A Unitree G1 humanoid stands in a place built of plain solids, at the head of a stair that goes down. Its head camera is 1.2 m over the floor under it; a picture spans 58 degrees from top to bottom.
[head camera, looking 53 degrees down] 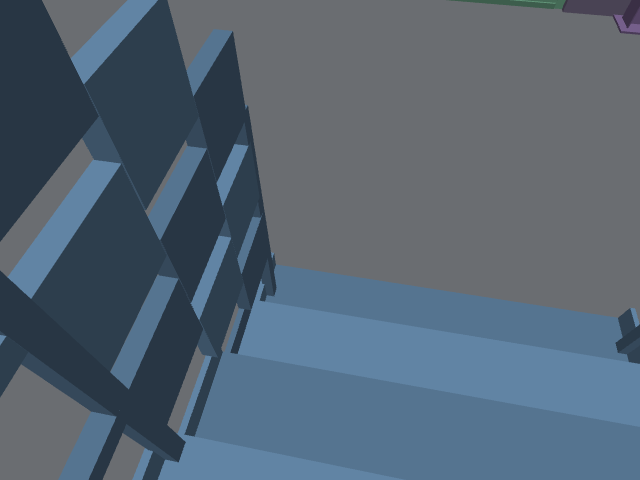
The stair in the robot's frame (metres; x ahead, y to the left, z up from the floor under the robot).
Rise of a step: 0.18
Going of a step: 0.30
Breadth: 1.60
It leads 10 degrees to the right of straight ahead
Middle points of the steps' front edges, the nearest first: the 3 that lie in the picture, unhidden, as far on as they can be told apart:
0.43 -0.44 -0.18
0.73 -0.50 -0.36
1.02 -0.55 -0.54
